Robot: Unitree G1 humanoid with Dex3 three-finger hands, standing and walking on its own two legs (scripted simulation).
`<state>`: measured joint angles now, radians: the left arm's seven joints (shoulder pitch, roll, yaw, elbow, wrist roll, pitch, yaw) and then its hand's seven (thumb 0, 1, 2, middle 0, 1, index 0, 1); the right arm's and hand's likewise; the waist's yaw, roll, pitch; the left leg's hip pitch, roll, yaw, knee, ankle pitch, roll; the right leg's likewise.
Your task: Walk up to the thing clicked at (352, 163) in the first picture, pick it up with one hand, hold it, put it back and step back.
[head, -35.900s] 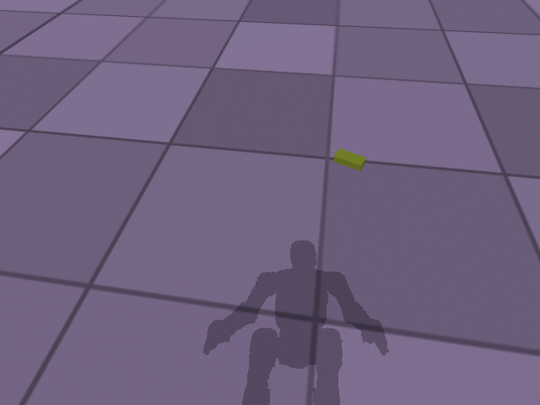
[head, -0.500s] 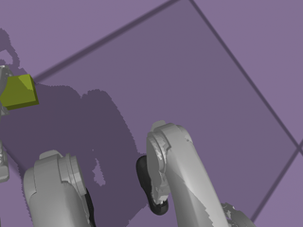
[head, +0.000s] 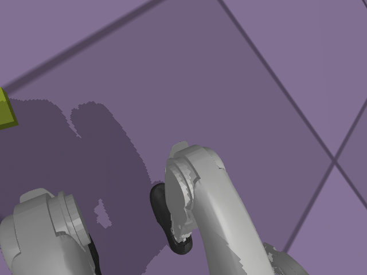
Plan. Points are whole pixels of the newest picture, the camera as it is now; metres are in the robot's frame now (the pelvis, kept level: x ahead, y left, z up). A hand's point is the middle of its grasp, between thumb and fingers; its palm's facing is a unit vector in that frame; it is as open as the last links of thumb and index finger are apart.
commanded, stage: rest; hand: left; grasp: from above
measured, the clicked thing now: out of the picture +0.47 +0.30 -0.26
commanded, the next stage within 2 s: open in 0.88 s
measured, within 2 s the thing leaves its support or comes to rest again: rests again in 0.58 s
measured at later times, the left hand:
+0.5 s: hand out of the picture +0.46 +0.30 -0.25, palm faces -0.45 -0.13 -0.88, open 10.2 cm
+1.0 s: hand out of the picture +0.47 +0.29 -0.26, palm faces -0.45 -0.13 -0.88, open 10.2 cm
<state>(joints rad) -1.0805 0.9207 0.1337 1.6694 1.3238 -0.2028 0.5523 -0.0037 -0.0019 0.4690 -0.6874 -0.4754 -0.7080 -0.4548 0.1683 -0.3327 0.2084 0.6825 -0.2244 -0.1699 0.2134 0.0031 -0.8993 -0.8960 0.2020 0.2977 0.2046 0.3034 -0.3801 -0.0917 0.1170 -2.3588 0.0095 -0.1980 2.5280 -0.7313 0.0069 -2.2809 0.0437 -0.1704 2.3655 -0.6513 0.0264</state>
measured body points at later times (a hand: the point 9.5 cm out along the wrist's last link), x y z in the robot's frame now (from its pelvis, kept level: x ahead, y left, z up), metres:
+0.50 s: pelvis +0.00 +0.00 +0.00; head +0.28 +0.12 +0.33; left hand +0.48 +0.30 -0.20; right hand +0.02 -0.25 -0.05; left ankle +0.06 +0.12 -0.27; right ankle +0.11 -0.11 -0.27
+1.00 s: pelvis +0.00 +0.00 +0.00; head +0.29 +0.12 +0.32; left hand +0.48 +0.30 -0.21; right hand +0.02 -0.25 -0.05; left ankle +0.06 +0.12 -0.27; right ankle +0.11 -0.11 -0.27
